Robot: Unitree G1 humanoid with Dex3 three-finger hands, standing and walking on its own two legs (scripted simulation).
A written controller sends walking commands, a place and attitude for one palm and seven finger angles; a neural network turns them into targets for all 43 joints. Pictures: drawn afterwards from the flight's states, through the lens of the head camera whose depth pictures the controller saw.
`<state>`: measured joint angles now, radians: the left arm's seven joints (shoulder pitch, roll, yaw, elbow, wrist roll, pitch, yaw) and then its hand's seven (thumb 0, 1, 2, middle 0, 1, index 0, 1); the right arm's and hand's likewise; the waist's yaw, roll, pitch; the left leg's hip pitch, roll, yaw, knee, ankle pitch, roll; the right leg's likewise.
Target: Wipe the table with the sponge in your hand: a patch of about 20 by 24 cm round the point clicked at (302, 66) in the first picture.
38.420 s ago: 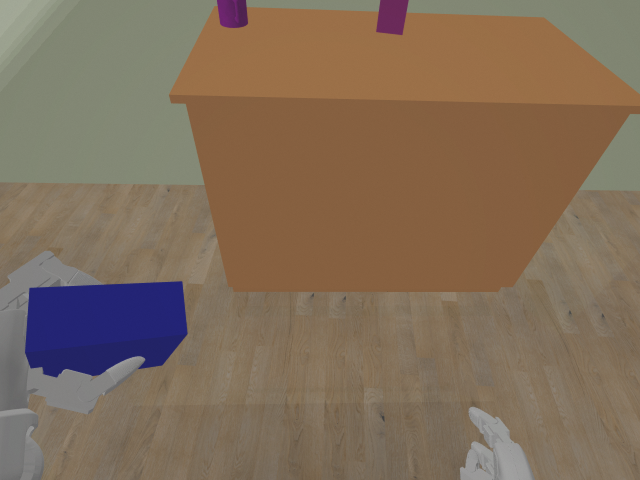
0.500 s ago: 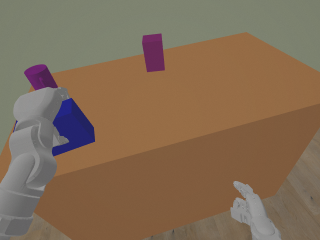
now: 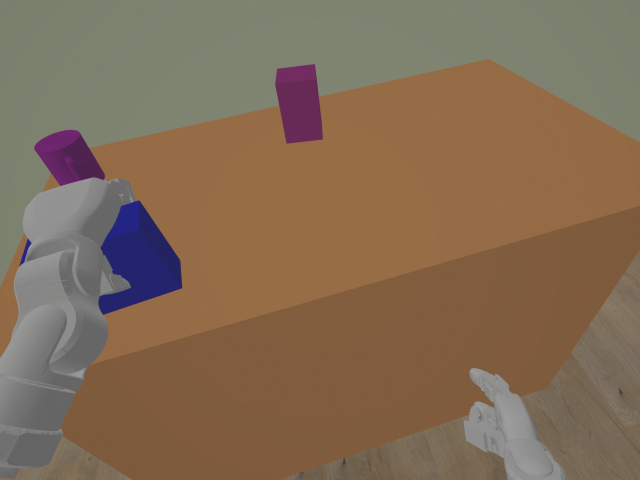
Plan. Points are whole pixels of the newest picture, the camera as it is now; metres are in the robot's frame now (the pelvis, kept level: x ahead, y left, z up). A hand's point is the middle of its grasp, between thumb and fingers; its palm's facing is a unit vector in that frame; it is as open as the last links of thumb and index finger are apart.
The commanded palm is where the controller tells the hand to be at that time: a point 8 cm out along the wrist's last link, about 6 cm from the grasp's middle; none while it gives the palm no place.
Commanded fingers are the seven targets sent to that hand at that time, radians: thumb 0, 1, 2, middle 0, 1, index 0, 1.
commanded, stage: move the sponge above the wiping area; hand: left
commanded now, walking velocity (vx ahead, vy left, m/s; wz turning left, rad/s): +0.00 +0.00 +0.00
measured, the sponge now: (118, 272) +0.28 +0.31 +0.14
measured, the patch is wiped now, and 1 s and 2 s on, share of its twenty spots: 0.00 0.00 0.00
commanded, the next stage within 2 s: lower the sponge onto the table in 1.78 s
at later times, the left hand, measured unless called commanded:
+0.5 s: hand (96, 247) +0.29 +0.33 +0.18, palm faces +0.03 +0.01 -1.00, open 9.6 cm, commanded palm +0.26 +0.32 +0.25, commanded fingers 0.00 0.10 1.30 -1.20 -1.60 -1.20 -1.60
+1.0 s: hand (73, 249) +0.28 +0.35 +0.18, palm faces +0.03 +0.00 -1.00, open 9.6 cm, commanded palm +0.25 +0.34 +0.26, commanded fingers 0.00 0.10 1.30 -1.20 -1.60 -1.20 -1.60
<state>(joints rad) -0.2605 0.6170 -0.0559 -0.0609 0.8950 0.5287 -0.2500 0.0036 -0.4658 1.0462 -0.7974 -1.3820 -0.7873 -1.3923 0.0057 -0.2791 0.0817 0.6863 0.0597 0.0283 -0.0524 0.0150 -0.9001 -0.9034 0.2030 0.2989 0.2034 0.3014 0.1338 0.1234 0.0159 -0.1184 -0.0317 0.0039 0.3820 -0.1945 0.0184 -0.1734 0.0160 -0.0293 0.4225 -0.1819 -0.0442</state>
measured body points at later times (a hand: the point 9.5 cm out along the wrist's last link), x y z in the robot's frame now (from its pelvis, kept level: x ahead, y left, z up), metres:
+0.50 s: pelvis +0.00 -0.01 +0.00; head +0.00 -0.06 +0.45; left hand +0.29 +0.32 +0.23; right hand +0.24 -0.22 -0.10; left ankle +0.01 +0.11 -0.74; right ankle +0.03 -0.09 -0.74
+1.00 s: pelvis +0.00 +0.00 +0.00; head -0.01 -0.04 +0.45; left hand +0.27 +0.34 +0.24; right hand +0.25 -0.19 -0.09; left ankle +0.01 +0.11 -0.74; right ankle +0.03 -0.09 -0.74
